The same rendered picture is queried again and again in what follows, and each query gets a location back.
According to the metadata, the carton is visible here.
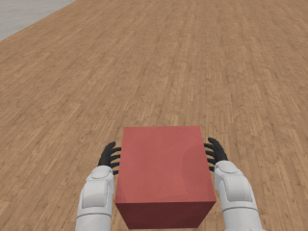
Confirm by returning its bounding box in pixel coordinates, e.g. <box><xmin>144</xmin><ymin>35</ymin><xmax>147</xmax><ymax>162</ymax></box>
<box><xmin>115</xmin><ymin>125</ymin><xmax>217</xmax><ymax>230</ymax></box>

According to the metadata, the right robot hand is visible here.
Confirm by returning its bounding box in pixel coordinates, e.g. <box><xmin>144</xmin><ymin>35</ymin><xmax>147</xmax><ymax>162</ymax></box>
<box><xmin>203</xmin><ymin>137</ymin><xmax>228</xmax><ymax>172</ymax></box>

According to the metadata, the left robot forearm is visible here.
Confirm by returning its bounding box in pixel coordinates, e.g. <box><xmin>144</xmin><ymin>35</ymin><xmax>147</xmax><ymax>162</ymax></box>
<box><xmin>75</xmin><ymin>166</ymin><xmax>115</xmax><ymax>231</ymax></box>

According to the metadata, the left robot hand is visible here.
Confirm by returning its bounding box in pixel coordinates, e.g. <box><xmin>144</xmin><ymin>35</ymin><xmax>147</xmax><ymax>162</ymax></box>
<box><xmin>97</xmin><ymin>141</ymin><xmax>121</xmax><ymax>175</ymax></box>

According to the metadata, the right robot forearm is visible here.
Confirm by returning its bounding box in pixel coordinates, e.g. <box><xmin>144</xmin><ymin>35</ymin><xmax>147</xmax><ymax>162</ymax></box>
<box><xmin>214</xmin><ymin>160</ymin><xmax>266</xmax><ymax>231</ymax></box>

